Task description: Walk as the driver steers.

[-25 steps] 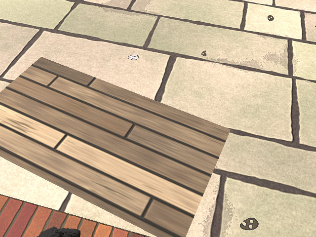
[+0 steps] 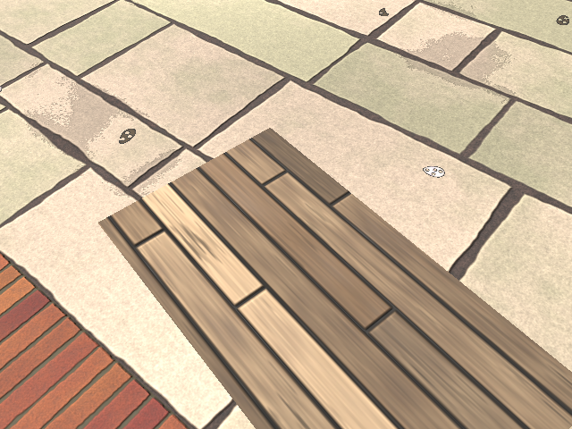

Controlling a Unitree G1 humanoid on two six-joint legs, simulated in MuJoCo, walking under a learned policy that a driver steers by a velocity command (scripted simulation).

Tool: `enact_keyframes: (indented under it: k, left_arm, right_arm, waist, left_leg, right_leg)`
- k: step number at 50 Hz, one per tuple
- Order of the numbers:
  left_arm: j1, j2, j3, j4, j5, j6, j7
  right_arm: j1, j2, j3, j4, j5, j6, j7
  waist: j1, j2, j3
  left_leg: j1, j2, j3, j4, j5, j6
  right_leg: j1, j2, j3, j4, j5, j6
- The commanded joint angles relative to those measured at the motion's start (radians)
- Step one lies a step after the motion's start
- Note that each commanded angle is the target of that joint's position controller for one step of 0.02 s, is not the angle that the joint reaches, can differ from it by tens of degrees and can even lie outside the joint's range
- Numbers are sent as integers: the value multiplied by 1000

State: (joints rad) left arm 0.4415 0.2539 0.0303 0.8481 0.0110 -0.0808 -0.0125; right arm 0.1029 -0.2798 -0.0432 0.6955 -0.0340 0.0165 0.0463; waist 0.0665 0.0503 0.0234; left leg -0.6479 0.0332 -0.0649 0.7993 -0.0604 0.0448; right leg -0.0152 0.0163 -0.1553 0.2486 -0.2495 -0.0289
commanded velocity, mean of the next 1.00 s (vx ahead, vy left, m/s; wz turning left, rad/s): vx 0.33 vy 0.00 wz -0.36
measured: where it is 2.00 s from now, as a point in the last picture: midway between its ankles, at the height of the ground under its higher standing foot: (447, 368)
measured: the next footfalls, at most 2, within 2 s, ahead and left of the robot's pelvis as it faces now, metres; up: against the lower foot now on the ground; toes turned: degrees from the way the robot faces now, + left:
left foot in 0.14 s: +0.22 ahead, +0.12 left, +0.00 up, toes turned +3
right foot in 0.94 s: +0.40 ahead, -0.22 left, -0.14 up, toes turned -30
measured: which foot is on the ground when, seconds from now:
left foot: up 0.00-0.12, down 0.14-0.94, up 0.96-1.00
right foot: down 0.00-0.14, up 0.16-0.92, down 0.94-1.00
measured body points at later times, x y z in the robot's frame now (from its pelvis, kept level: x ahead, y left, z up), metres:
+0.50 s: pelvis +0.18 +0.05 +0.00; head +0.21 +0.07 +0.45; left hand +0.30 +0.33 -0.14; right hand +0.22 -0.22 -0.12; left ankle +0.18 +0.12 -0.74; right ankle +0.24 -0.08 -0.67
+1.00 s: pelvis +0.35 -0.09 -0.16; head +0.37 -0.13 +0.28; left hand +0.65 +0.03 -0.26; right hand +0.15 -0.30 -0.30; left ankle +0.22 +0.11 -0.66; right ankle +0.37 -0.20 -0.89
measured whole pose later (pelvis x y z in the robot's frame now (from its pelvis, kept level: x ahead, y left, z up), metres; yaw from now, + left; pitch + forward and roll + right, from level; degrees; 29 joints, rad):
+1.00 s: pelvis +0.35 -0.09 -0.16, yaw -25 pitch +0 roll +1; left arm -0.01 0.27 0.08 0.81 0.04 0.03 -0.05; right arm 0.48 -0.29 -0.08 0.93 0.00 -0.03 -0.01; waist -0.12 0.02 0.09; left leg -0.30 0.24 0.14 1.69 -0.84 -0.02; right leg -0.38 -0.01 -0.08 0.59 -0.25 -0.07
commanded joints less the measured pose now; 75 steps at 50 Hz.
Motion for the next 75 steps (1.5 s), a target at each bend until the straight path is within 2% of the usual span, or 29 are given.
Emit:
enact_keyframes:
  k: [1,5,7,8,9,10,11,13,18,21,33,37,43,45,47,48,49,50,51,52,53,55,59,64,67,68,69,71,75]
  left_arm:
    - [5,155,34,-34,5,0,8]
    - [20,182,41,2,5,22,13]
    - [20,169,34,13,-6,26,13]
    - [44,95,12,-40,-21,22,6]
    - [133,62,12,-34,-15,30,9]
    - [64,132,37,-20,-8,41,21]
    - [40,108,33,-25,-21,42,21]
    - [30,104,39,-16,3,72,24]
    - [23,97,62,-26,3,137,4]
    - [-89,111,77,-67,22,143,-6]
    - [-373,114,100,-177,25,179,-33]
    - [-497,82,89,-197,18,162,-59]
    - [-562,39,61,-164,9,154,-82]
    - [-430,55,68,-95,24,154,-60]
    - [-59,141,111,65,53,131,-17]
    - [11,225,132,113,70,124,-14]
    - [58,339,135,80,27,109,-25]
    - [116,324,131,49,-10,102,-18]
    - [94,318,123,41,14,114,12]
    - [-69,215,90,3,10,111,22]
    - [-141,191,77,-10,17,85,31]
    - [-260,156,59,-26,15,42,23]
    - [-224,164,66,2,2,21,8]
    - [-113,163,72,12,0,38,-11]
    - [-123,159,74,-1,7,37,-5]
    - [-134,80,54,-31,-1,25,-7]
    - [-82,28,44,-73,-16,24,-6]
    - [-111,114,63,-32,26,47,-15]
    - [-101,62,48,-1,36,57,-40]
  right_arm:
    - [-105,-32,3,-86,-1,-21,11]
    - [-95,-48,4,-82,-6,-38,-4]
    - [192,-91,-20,17,-28,-56,-22]
    - [349,-191,-43,39,-51,-63,-40]
    - [338,-224,-47,35,-9,-60,-48]
    - [300,-173,-39,43,26,-61,-48]
    - [217,-107,-18,40,24,-68,-46]
    - [117,-36,2,35,28,-76,-47]
    - [110,-79,-11,38,5,-94,-62]
    - [154,-79,-15,61,28,-103,-80]
    - [307,-114,-40,108,-17,-112,-75]
    - [348,-116,-45,127,-36,-118,-71]
    - [340,-110,-45,151,-14,-85,-81]
    - [355,-106,-46,171,13,-75,-66]
    - [338,-138,-58,180,48,-60,-48]
    - [367,-82,-56,204,55,-57,-52]
    - [373,-64,-45,145,59,-65,-48]
    - [263,-70,-36,71,31,-69,-55]
    - [164,-34,-17,20,10,-82,-61]
    - [138,-81,-22,49,-18,-84,-61]
    - [162,-73,-25,63,-25,-84,-58]
    - [190,-96,-34,88,-27,-56,-54]
    - [113,-13,0,63,4,-52,-32]
    - [-36,-36,-14,27,18,-61,-21]
    - [138,-73,-36,73,7,-91,-31]
    - [295,-156,-56,89,-15,-107,-45]
    - [334,-262,-80,99,-19,-97,-55]
    - [191,-108,-46,76,0,-78,-52]
    - [174,-42,-29,129,9,-107,-37]
  waist:
    - [-17,-148,38]
    - [-47,-162,30]
    - [-170,-110,-118]
    - [-205,78,-282]
    - [-151,171,-348]
    - [-156,51,-249]
    - [-107,61,-143]
    - [-51,65,-52]
    - [-7,35,-56]
    - [-32,48,-24]
    - [-141,0,84]
    - [-203,-2,128]
    - [-225,11,173]
    - [-159,-10,120]
    - [41,-96,-80]
    - [73,-294,-117]
    - [41,-335,-246]
    - [107,-204,-402]
    - [90,-205,-340]
    - [28,-67,-172]
    - [-21,-132,-111]
    - [-122,-52,18]
    - [-111,-140,-15]
    - [-39,-106,1]
    - [-135,-65,-34]
    - [-202,76,-141]
    - [-163,316,-187]
    - [-109,64,7]
    - [-62,87,14]
  left_leg:
    - [38,-3,70,-91,-5,8]
    - [193,-36,130,-240,-169,50]
    - [606,-59,109,-327,-101,91]
    - [916,237,-212,-352,-53,159]
    - [966,411,-488,-412,279,244]
    - [856,353,-326,-387,497,239]
    - [749,323,-183,-407,626,217]
    - [581,258,-45,-492,605,153]
    - [464,212,130,-514,551,161]
    - [538,250,122,-492,450,155]
    - [638,381,30,-398,-260,149]
    - [595,371,88,-301,-478,94]
    - [454,369,209,-135,-402,16]
    - [451,339,283,71,-219,2]
    - [379,243,348,594,-48,1]
    - [4,110,325,1097,-804,-11]
    - [-284,113,210,1342,-883,-33]
    - [-373,111,108,1280,-753,-50]
    - [-488,89,86,1205,-593,-48]
    - [-426,133,67,995,-451,-36]
    - [-333,145,19,901,-369,-39]
    - [-106,161,-17,538,-227,-78]
    - [166,89,50,99,-86,-90]
    - [277,12,61,-154,-65,-68]
    - [573,-6,47,-317,-172,-41]
    - [747,214,-185,-413,-381,8]
    - [869,436,-620,-602,-637,96]
    - [648,352,-501,-607,-683,102]
    - [533,199,-157,-605,-99,88]
  right_leg:
    - [-3,-263,120,-78,451,-150]
    - [60,-270,117,36,666,-139]
    - [-80,-199,66,377,742,-99]
    - [-344,-116,35,724,276,-51]
    - [-541,43,128,948,-339,-28]
    - [-560,2,247,978,-280,-36]
    - [-557,-34,232,954,-243,-32]
    - [-472,-78,203,863,-173,-5]
    - [-451,-40,159,912,84,8]
    - [-581,-58,188,853,192,17]
    - [-838,-92,263,695,316,45]
    - [-789,-101,196,497,451,35]
    - [-548,-97,72,296,507,-17]
    - [-361,-83,58,251,519,-46]
    - [69,-2,-8,163,540,-90]
    - [377,-89,122,280,644,-138]
    - [567,-265,315,552,1231,-231]
    - [601,-370,506,409,951,-314]
    - [477,-447,707,153,289,-346]
    - [261,-390,664,50,-45,-295]
    - [73,-431,739,67,32,-330]
    - [-256,-330,615,24,171,-303]
    - [-341,-177,407,25,451,-256]
    - [-247,-169,485,54,194,-197]
    - [-333,-88,491,260,79,-143]
    - [-419,8,368,562,4,-102]
    - [-681,146,236,798,-350,-83]
    - [-726,21,275,921,-206,-94]
    - [-580,-3,265,834,-23,-43]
